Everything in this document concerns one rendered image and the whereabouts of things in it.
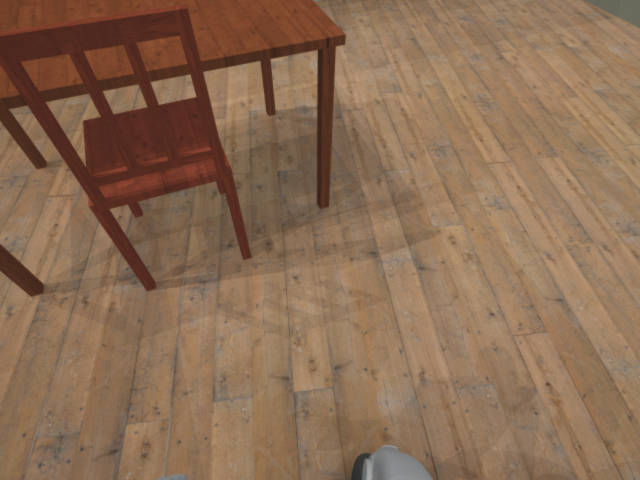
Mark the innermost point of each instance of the chair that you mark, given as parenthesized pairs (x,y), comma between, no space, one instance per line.
(135,155)

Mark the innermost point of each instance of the robot right foot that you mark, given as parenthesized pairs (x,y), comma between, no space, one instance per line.
(358,466)

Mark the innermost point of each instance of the robot right thigh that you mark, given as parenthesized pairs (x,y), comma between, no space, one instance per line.
(393,465)

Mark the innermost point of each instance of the table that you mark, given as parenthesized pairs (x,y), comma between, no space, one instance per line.
(227,33)

